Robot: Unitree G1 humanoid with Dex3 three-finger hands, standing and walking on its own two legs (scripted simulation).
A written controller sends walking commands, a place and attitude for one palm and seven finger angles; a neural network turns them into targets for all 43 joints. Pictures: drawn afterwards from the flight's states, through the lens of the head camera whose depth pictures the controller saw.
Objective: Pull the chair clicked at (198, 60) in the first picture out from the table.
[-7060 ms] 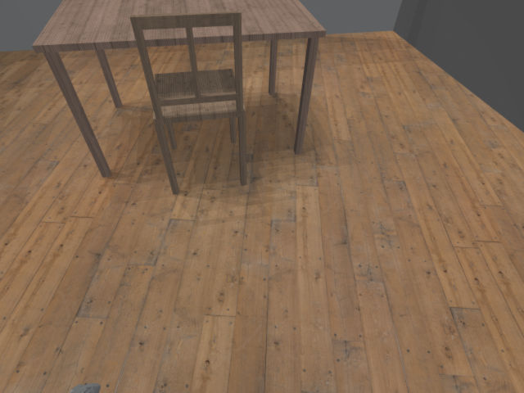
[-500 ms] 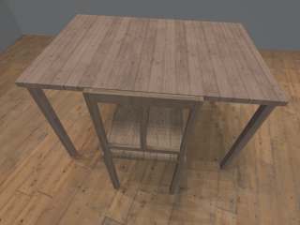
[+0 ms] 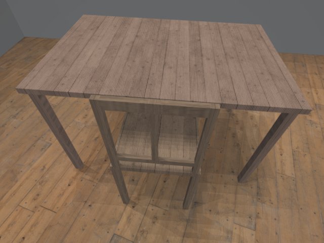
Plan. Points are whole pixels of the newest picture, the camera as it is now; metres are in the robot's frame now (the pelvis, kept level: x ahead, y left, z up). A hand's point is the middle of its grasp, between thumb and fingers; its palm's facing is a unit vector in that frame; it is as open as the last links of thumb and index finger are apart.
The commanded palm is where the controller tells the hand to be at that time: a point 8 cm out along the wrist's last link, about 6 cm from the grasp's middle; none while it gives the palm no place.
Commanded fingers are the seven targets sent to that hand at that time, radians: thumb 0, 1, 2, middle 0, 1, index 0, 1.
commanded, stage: look again from close up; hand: left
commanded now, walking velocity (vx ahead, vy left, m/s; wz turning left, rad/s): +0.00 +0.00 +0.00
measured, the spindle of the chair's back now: (154, 138) +0.47 +0.06 -0.09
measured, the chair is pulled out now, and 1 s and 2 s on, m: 0.00 0.00 0.00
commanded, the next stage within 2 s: raise the hand toward the chair's back in 0.06 s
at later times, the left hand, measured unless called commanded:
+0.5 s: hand (110, 215) +0.19 +0.14 -0.02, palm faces +0.00 -1.00 +0.03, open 8.5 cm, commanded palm +0.11 +0.22 -0.07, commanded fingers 0.00 0.48 0.72 -0.16 -0.23 -0.16 -0.23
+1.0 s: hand (90, 226) +0.17 +0.19 -0.06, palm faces -0.02 -1.00 -0.03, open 12.9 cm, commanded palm +0.14 +0.25 -0.05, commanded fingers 0.00 -0.10 0.47 -0.10 -0.14 -0.10 -0.14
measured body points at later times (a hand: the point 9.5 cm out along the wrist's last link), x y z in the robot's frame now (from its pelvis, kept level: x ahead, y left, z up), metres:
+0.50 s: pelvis -0.03 +0.00 -0.06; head -0.01 +0.01 +0.39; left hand +0.18 +0.19 -0.02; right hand +0.18 -0.27 -0.09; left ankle -0.05 +0.12 -0.74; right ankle +0.02 -0.10 -0.74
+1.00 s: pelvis -0.04 +0.01 -0.10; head +0.04 +0.02 +0.35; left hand +0.17 +0.25 -0.06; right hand +0.14 -0.20 -0.18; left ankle -0.05 +0.12 -0.74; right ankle +0.02 -0.10 -0.74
